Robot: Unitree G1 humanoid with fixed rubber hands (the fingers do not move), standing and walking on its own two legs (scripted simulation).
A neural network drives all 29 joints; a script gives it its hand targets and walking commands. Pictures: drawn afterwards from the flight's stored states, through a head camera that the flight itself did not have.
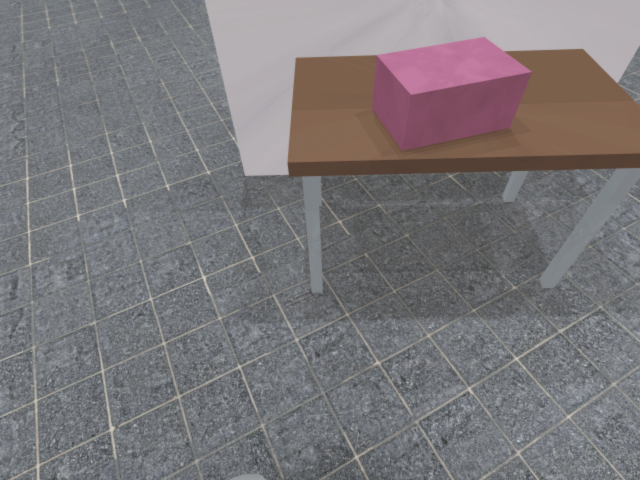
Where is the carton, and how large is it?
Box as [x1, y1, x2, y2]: [372, 37, 531, 150]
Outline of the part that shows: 531,71 484,37 376,55 372,108 402,150 506,128 510,126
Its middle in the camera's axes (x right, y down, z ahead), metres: +0.31 -0.36 +0.99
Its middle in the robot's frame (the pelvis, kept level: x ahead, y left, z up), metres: +1.00 -0.26 -0.05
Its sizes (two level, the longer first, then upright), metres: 0.302 0.200 0.149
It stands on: a table, 0.63 m high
